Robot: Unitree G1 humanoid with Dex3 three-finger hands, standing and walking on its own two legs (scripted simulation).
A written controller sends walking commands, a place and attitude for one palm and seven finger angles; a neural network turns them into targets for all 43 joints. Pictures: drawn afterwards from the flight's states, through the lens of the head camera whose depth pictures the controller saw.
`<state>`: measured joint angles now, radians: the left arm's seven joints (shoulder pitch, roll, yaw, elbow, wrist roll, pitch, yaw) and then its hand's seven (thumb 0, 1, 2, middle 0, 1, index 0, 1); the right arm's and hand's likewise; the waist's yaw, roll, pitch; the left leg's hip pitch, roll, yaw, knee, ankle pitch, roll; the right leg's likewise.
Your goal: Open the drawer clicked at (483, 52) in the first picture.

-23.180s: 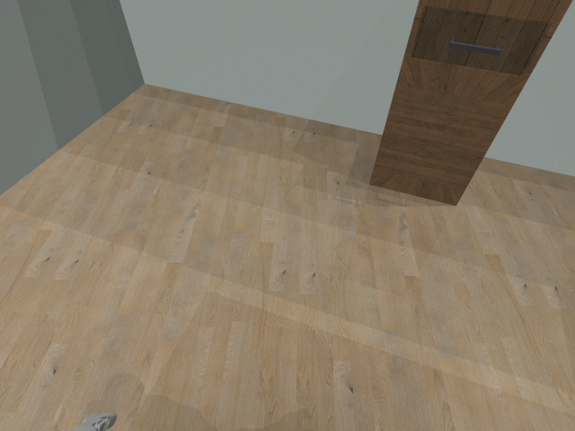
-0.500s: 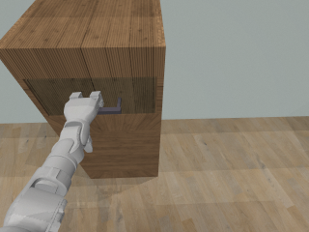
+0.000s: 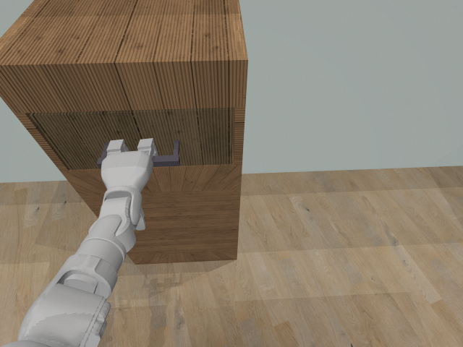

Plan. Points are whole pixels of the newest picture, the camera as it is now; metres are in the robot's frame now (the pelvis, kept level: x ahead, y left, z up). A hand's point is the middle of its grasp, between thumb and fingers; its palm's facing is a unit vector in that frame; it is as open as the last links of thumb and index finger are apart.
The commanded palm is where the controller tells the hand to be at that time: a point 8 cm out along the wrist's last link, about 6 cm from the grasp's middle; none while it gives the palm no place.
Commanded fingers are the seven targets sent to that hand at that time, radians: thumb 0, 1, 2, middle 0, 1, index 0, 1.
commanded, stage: lower the fingers behind the handle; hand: left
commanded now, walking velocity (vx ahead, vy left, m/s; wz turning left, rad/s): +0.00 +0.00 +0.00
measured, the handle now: (140, 154) +0.49 +0.20 +0.02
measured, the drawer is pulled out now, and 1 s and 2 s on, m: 0.00 0.00 0.03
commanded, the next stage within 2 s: close the thumb around the handle in 0.28 s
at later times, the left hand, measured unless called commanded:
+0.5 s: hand (137, 186) +0.42 +0.20 +0.00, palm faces +0.00 -0.05 -1.00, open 13.8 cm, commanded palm +0.38 +0.19 +0.05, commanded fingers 0.00 -0.11 0.47 -0.33 -1.24 -0.33 -1.24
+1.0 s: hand (137, 184) +0.42 +0.20 +0.01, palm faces -0.01 -0.04 -1.00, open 6.1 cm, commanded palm +0.38 +0.19 +0.05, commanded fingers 0.00 0.90 0.90 -0.40 -1.35 -0.40 -1.35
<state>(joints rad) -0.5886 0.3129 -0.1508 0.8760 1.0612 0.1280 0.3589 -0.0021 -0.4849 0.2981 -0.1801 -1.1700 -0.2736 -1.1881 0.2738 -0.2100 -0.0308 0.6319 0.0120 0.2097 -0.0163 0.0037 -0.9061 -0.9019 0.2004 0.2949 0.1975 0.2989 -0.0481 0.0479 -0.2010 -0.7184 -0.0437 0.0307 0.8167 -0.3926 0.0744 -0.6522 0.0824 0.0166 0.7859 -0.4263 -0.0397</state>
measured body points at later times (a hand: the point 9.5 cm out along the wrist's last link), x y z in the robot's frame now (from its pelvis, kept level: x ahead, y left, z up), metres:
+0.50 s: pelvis +0.01 +0.00 +0.00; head +0.06 +0.00 +0.45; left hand +0.41 +0.20 +0.06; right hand +0.08 -0.26 -0.13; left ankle -0.01 +0.07 -0.70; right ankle -0.04 -0.10 -0.70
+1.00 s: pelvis +0.01 +0.00 +0.00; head +0.07 -0.01 +0.45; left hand +0.42 +0.20 +0.06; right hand +0.08 -0.26 -0.13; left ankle -0.01 +0.07 -0.70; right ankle -0.04 -0.10 -0.70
